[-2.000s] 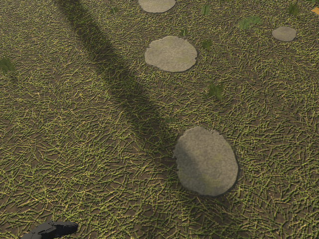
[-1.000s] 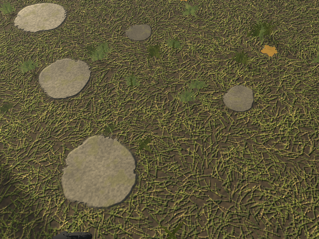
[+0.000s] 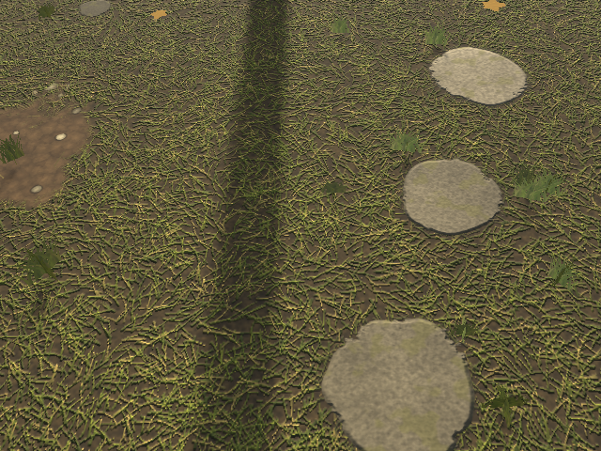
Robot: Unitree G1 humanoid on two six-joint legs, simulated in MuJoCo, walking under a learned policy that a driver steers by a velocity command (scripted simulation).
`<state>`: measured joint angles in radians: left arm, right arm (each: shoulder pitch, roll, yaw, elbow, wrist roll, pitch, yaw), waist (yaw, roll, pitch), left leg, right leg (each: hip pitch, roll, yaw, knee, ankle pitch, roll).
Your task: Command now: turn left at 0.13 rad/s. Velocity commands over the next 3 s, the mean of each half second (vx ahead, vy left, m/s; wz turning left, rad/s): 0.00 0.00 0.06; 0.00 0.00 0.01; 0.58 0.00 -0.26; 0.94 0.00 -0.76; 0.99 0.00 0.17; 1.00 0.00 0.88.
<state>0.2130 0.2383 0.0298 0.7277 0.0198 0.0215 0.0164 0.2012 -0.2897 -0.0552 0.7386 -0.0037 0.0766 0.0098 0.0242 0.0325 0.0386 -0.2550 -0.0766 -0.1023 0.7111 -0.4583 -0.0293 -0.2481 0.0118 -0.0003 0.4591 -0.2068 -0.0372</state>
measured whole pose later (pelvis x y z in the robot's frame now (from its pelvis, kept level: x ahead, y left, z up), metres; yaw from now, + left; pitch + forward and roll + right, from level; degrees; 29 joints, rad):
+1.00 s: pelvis +0.00 +0.01 +0.00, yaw +0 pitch -2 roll +0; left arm 0.23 0.18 0.01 1.15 0.01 0.01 0.03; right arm 0.28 -0.18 0.02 1.13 -0.01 0.00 -0.05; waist 0.01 0.00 0.03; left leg -0.08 -0.05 -0.07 0.38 -0.27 0.03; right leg -0.19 0.02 0.00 0.39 -0.18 -0.02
